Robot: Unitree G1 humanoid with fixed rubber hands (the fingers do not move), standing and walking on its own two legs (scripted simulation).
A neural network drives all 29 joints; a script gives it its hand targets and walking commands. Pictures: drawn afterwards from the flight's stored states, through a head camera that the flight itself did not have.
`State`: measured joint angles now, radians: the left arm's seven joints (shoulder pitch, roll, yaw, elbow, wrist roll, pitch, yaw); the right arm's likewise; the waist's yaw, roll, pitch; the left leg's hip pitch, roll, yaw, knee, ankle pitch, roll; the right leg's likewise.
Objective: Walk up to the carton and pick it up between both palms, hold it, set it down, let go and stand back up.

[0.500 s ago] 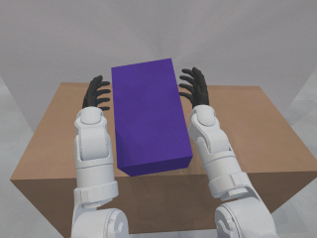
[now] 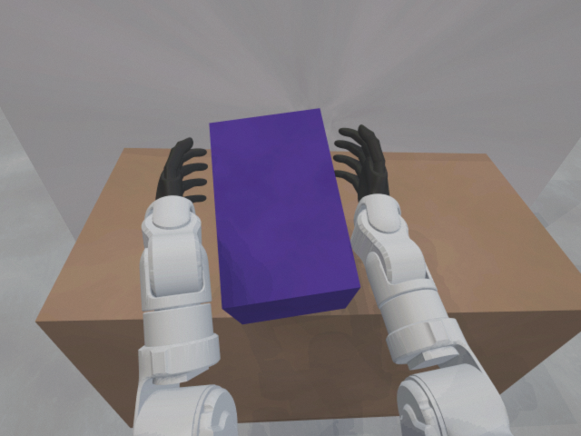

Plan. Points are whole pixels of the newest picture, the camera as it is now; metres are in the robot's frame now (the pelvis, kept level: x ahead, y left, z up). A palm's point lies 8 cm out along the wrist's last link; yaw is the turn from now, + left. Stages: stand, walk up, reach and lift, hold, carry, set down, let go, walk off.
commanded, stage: hold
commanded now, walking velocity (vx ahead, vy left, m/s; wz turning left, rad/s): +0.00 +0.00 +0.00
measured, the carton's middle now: (280, 219) +0.39 +0.01 +0.11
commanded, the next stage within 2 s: set down in 0.38 s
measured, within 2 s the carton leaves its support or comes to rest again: neither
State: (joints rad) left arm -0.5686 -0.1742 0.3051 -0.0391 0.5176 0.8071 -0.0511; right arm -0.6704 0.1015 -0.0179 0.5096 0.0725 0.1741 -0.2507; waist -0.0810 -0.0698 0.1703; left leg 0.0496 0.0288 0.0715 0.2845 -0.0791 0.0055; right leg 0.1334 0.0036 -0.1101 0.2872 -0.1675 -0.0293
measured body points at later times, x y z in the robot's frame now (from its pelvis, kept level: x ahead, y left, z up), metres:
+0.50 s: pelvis +0.01 -0.01 +0.00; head -0.03 +0.02 +0.45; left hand +0.37 +0.14 +0.17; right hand +0.39 -0.11 +0.19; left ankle +0.07 +0.12 -0.75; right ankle +0.02 -0.10 -0.75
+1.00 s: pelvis +0.03 -0.01 +0.00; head +0.02 +0.02 +0.45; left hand +0.39 +0.14 +0.11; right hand +0.41 -0.10 +0.16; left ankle +0.07 +0.12 -0.75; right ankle +0.02 -0.10 -0.75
